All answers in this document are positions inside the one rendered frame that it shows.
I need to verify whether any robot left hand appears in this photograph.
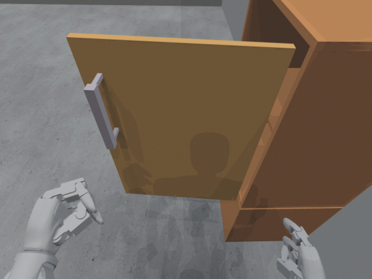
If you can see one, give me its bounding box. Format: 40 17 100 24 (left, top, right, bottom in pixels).
23 178 104 256

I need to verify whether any handle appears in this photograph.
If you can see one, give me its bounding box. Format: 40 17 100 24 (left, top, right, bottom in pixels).
84 73 119 149

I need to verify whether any cupboard door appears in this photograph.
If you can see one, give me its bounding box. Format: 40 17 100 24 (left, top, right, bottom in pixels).
66 33 296 201

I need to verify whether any robot right hand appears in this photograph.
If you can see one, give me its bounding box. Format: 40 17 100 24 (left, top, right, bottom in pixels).
277 218 326 279

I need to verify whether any left robot forearm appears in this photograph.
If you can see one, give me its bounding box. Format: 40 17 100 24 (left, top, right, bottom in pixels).
3 251 58 279

